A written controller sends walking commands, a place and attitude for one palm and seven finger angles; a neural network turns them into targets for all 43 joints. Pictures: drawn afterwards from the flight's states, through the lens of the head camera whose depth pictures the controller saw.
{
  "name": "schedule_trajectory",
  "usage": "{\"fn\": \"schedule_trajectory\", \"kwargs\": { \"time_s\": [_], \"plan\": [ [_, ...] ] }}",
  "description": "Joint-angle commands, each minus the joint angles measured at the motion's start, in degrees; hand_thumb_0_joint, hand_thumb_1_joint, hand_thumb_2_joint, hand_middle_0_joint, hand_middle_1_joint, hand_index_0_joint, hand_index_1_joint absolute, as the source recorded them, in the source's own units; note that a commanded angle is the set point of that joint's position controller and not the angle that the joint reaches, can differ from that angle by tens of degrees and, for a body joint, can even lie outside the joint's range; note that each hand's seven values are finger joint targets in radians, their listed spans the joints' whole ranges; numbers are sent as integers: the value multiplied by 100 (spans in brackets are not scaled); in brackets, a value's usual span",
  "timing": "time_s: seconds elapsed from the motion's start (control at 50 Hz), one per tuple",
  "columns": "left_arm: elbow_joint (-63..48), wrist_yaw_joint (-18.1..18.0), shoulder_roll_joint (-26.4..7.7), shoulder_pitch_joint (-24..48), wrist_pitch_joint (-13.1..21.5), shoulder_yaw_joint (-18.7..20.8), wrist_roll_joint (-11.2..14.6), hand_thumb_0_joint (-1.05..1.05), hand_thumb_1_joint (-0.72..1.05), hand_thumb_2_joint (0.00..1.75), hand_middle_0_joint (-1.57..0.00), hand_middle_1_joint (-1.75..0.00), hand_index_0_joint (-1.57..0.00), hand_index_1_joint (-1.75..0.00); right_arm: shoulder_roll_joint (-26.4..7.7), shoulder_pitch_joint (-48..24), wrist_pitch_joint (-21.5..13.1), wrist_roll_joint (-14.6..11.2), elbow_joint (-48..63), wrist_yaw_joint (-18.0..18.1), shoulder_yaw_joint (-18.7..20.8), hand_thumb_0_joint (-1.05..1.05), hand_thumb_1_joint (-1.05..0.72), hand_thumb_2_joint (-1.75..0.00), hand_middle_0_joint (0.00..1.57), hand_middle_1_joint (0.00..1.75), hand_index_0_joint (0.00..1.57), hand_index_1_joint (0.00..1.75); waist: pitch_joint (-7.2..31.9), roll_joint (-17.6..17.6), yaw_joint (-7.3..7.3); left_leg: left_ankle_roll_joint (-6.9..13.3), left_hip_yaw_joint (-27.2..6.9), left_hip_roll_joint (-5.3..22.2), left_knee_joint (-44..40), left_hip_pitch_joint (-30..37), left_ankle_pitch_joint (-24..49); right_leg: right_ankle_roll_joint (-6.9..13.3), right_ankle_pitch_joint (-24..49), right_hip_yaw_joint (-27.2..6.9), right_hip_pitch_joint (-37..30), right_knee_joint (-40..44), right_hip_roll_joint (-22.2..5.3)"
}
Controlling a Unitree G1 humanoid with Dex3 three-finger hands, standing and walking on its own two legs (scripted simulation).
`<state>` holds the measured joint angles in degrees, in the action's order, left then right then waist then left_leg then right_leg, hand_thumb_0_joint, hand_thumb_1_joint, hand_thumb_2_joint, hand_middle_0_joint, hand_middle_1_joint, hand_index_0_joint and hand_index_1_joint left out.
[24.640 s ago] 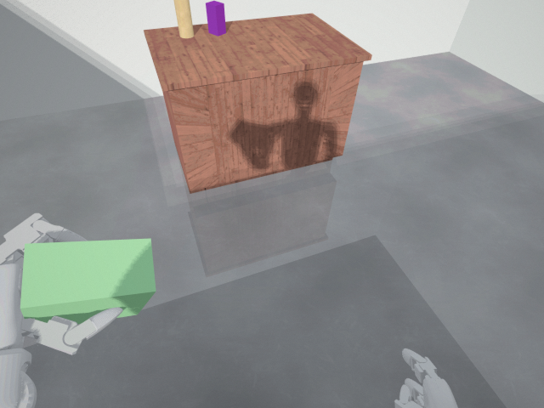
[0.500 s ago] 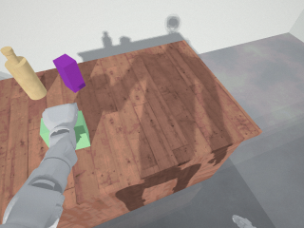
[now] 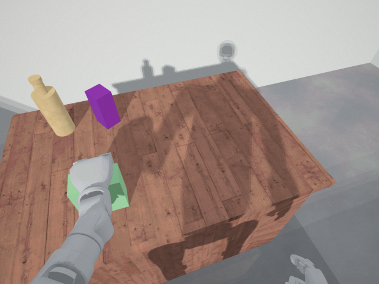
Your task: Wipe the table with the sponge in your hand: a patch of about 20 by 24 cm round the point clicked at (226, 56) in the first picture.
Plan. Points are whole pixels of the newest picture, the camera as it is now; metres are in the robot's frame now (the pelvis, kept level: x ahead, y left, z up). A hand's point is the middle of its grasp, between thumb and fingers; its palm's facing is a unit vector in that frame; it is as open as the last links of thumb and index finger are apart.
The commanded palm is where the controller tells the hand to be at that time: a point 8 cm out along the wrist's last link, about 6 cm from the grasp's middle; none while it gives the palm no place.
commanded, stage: wipe back along the middle lane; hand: left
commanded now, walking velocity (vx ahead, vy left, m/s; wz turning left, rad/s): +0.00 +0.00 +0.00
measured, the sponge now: (102, 195) +0.32 +0.26 -0.05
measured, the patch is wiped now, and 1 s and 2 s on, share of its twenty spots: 0.40 0.60 0.65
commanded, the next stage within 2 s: slide across to the third lane in 0.38 s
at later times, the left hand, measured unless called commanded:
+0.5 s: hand (107, 202) +0.29 +0.22 -0.01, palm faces -0.06 -0.04 -1.00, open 9.9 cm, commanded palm +0.26 +0.20 +0.02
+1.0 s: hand (124, 198) +0.30 +0.18 -0.01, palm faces -0.09 -0.02 -1.00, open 9.9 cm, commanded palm +0.28 +0.15 +0.03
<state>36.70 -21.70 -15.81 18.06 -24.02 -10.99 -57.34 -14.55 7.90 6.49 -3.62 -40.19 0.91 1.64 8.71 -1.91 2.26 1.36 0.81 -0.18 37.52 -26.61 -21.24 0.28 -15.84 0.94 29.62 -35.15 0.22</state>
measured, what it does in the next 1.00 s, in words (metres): stands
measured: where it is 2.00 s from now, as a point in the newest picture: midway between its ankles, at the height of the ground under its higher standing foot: outside the picture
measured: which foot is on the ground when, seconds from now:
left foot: down 0.00-1.00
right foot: down 0.00-1.00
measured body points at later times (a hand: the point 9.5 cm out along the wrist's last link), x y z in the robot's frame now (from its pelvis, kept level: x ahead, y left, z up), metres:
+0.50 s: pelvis -0.01 -0.02 +0.00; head +0.01 -0.04 +0.45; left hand +0.29 +0.22 +0.04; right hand +0.20 -0.25 -0.10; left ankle -0.03 +0.10 -0.72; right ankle +0.01 -0.12 -0.72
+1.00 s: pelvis -0.02 -0.03 +0.00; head +0.00 -0.06 +0.45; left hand +0.30 +0.18 +0.04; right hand +0.17 -0.25 -0.12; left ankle -0.03 +0.10 -0.72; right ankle +0.01 -0.12 -0.72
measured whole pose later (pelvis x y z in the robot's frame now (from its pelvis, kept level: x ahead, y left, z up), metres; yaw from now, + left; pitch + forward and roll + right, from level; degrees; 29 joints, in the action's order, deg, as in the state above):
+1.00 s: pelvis -0.02 -0.03 +0.00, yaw +1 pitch +7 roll +1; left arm 36.5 -20.4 -11.3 18.0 -25.2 -17.5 -57.2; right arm -13.4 5.5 4.9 -3.7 -41.5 2.0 0.9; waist 6.5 -3.0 3.5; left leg -0.6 -0.1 0.3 35.4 -23.8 -18.7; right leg 2.3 -15.0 1.8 27.9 -35.7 0.7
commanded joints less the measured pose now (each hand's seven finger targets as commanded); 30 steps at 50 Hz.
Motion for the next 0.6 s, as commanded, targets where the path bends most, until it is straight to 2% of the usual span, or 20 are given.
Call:
{"fn": "schedule_trajectory", "kwargs": {
  "time_s": [0.0,0.04,0.06,0.1,0.14,0.16,0.22,0.24,0.26,0.32,0.34,0.36,0.4,0.42,0.44,0.48,0.52,0.54,0.56,0.58],
  "plan": [
    [-323,352,-104,730,-176,-258,0,0,10,130,-120,-160,-120,-160,-710,-612,-195,-43,804,106,181,0,-90,-90,20,30,20,30,761,453,-91,-61,-238,-27,-526,464,1797,400,1442,46,-780,302,112],
    [-312,370,-308,681,-195,-45,-34,0,10,130,-120,-160,-120,-160,-734,-641,-182,-40,786,132,179,0,-90,-90,20,30,20,30,801,444,-31,-85,-282,-34,-520,507,1837,435,1434,1,-787,269,132],
    [-445,412,-45,557,-199,-286,-1,0,10,130,-120,-160,-120,-160,-684,-650,-192,-31,879,124,154,0,-90,-90,20,30,20,30,900,298,-17,-65,-228,-56,-496,566,1907,429,1543,52,-881,251,120],
    [-521,453,81,402,-150,-412,-25,0,10,130,-120,-160,-120,-160,-655,-692,-209,-33,927,112,147,0,-90,-90,20,30,20,30,1009,366,0,-71,-230,-67,-442,594,2002,428,1672,29,-909,208,115],
    [-576,451,-134,202,-88,-188,-52,0,10,130,-120,-160,-120,-160,-690,-690,-215,-19,915,101,149,0,-90,-90,20,30,20,30,1109,409,39,-89,-270,-66,-387,606,2113,451,1879,-61,-969,145,132],
    [-698,473,124,0,-70,-427,-25,0,10,130,-120,-160,-120,-160,-639,-704,-224,-10,986,88,133,0,-90,-90,20,30,20,30,1131,421,37,-64,-227,-79,-358,619,2155,431,1988,-15,-1045,131,118],
    [-866,466,113,-143,-69,-434,-26,0,10,130,-120,-160,-120,-160,-637,-797,-225,-10,1032,77,115,0,-90,-90,20,30,20,30,963,593,23,-66,-236,-100,-370,526,2069,414,2055,-93,-1049,152,100],
    [-948,438,-51,-167,-68,-245,-17,0,10,130,-120,-160,-120,-160,-670,-819,-221,-10,1009,68,129,0,-90,-90,20,30,20,30,966,574,54,-76,-262,-94,-366,520,2021,438,2042,-145,-1033,143,117],
    [-1032,449,188,-289,-90,-484,0,0,10,130,-120,-160,-120,-160,-631,-826,-224,-5,1063,60,115,0,-90,-90,20,30,20,30,938,624,40,-44,-215,-108,-354,529,2041,416,2135,-103,-1104,150,97],
    [-1153,427,21,-408,-154,-359,17,0,10,130,-120,-160,-120,-160,-641,-904,-228,-22,1073,76,97,0,-90,-90,20,30,20,30,805,769,56,-41,-202,-150,-404,428,1793,393,2068,-185,-1156,210,78],
    [-1180,406,-204,-371,-182,-122,15,0,10,130,-120,-160,-120,-160,-682,-937,-219,-23,1037,91,99,0,-90,-90,20,30,20,30,762,731,88,-53,-235,-154,-436,386,1673,417,1948,-249,-1132,222,98],
    [-1269,422,63,-399,-212,-387,26,0,10,130,-120,-160,-120,-160,-638,-946,-223,-20,1083,96,87,0,-90,-90,20,30,20,30,780,666,63,-26,-184,-168,-446,416,1628,393,1894,-197,-1175,243,78],
    [-1233,414,-12,-494,-228,-327,-6,0,10,130,-120,-160,-120,-160,-630,-937,-248,-31,1057,105,84,0,-90,-90,20,30,20,30,747,720,75,-32,-176,-176,-440,425,1636,394,1911,-220,-1159,248,81],
    [-1222,420,-39,-461,-246,-338,-22,0,10,130,-120,-160,-120,-160,-638,-954,-247,-29,1066,115,64,0,-90,-90,20,30,20,30,686,679,78,-36,-182,-188,-478,365,1520,392,1786,-229,-1132,263,78],
    [-1201,412,-285,-319,-259,-75,-12,0,10,130,-120,-160,-120,-160,-679,-943,-238,-32,1007,148,77,0,-90,-90,20,30,20,30,655,745,84,-35,-212,-184,-501,340,1421,404,1684,-294,-1111,301,99],
    [-1247,435,-137,143,-282,-308,-42,0,10,130,-120,-160,-120,-160,-645,-972,-239,-32,1004,187,58,0,-90,-90,20,30,20,30,596,629,-16,-2,-150,-207,-526,331,1196,363,1404,-279,-1044,384,68],
    [-1300,475,-30,290,-270,-448,-67,0,10,130,-120,-160,-120,-160,-625,-1011,-257,-32,1009,205,66,0,-90,-90,20,30,20,30,662,485,-16,15,-146,-210,-561,405,1129,364,1164,-261,-1023,430,62],
    [-1381,456,-319,473,-238,-154,-69,0,10,130,-120,-160,-120,-160,-660,-978,-253,-32,962,220,94,0,-90,-90,20,30,20,30,768,468,2,5,-192,-191,-568,455,1133,397,1106,-289,-1028,417,91],
    [-1428,485,-39,436,-215,-431,-62,0,10,130,-120,-160,-120,-160,-605,-1031,-272,-31,1012,222,94,0,-90,-90,20,30,20,30,853,306,7,31,-144,-204,-553,519,1130,373,1055,-220,-1072,432,69],
    [-1401,494,-17,561,-169,-454,-24,0,10,130,-120,-160,-120,-160,-605,-993,-293,-33,991,228,87,0,-90,-90,20,30,20,30,863,472,-42,43,-153,-191,-549,527,1123,365,1070,-208,-1062,441,74]
  ]
}}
